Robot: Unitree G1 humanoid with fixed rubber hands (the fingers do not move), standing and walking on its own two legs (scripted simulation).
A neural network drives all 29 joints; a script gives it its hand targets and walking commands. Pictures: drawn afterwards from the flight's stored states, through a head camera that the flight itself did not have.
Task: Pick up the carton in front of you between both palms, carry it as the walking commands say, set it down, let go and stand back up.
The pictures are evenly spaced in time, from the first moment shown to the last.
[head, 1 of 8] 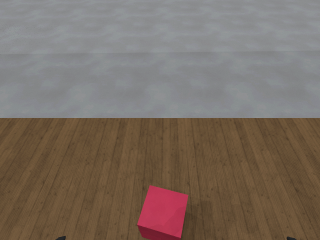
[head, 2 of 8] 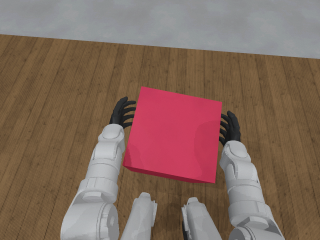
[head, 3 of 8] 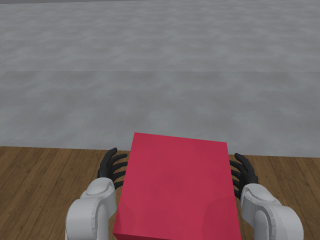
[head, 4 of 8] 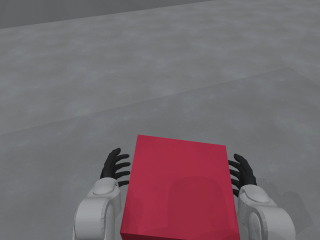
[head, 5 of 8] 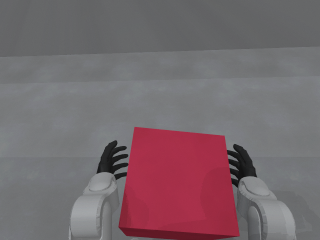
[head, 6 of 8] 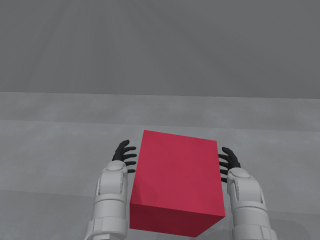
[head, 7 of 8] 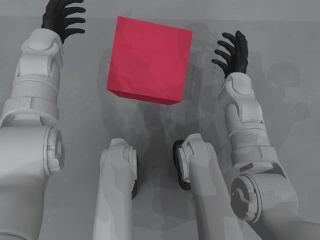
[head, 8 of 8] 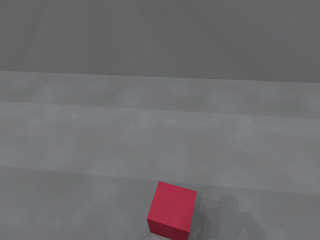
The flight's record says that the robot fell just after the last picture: no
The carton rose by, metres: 0.68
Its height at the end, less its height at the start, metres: -0.13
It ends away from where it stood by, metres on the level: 5.69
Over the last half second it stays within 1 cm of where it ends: yes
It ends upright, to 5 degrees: yes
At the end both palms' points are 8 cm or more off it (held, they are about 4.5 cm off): yes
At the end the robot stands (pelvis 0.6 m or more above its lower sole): yes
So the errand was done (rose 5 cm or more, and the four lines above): yes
